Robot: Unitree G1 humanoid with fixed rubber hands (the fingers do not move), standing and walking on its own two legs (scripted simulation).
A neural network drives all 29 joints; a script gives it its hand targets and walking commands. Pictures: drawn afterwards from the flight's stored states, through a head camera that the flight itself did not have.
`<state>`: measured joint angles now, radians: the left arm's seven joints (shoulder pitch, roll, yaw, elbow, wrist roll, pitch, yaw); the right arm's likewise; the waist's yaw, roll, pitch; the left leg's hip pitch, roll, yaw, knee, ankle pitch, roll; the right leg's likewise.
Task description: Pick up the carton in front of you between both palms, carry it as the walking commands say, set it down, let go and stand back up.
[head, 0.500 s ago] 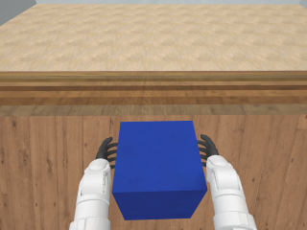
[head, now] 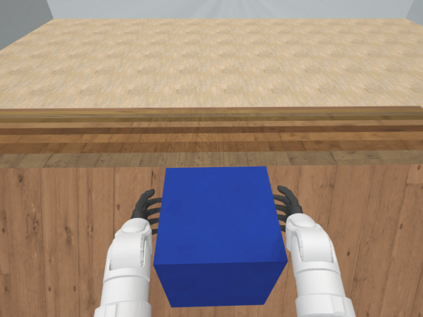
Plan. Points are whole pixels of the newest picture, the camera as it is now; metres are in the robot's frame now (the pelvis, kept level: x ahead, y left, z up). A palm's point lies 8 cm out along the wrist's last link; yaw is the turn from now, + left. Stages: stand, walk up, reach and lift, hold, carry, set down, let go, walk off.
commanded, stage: hold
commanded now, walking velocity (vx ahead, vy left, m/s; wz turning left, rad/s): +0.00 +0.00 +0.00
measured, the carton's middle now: (217, 239) +0.29 +0.00 -0.03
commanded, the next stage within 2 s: carry in 0.94 s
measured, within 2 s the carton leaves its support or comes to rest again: neither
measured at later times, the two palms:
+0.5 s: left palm (140, 223) +0.29 +0.15 +0.05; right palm (292, 218) +0.29 -0.15 +0.05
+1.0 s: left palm (141, 223) +0.29 +0.15 +0.05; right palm (293, 218) +0.29 -0.15 +0.05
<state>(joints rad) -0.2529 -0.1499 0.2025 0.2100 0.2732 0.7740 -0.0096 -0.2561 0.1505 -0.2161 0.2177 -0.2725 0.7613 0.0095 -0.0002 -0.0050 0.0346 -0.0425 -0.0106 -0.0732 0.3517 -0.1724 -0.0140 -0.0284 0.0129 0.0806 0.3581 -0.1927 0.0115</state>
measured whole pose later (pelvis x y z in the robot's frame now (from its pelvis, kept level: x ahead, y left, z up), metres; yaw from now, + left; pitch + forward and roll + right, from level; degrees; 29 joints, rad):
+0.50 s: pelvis +0.00 +0.00 +0.00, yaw +0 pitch -8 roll +0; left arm -0.27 -0.15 0.22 0.22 0.28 0.77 -0.01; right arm -0.27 0.15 -0.23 0.23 -0.29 0.75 0.02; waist 0.00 0.00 0.04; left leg -0.04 -0.01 -0.07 0.35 -0.17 -0.01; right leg -0.03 0.01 0.08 0.36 -0.19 0.01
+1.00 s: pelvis +0.01 +0.00 +0.00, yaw -1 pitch -4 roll +0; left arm -0.23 -0.14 0.19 0.18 0.26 0.78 0.00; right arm -0.24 0.15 -0.19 0.19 -0.26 0.78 0.00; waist 0.01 0.00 -0.04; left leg -0.14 -0.01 -0.06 0.43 -0.26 -0.02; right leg -0.13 0.02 0.09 0.44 -0.29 0.01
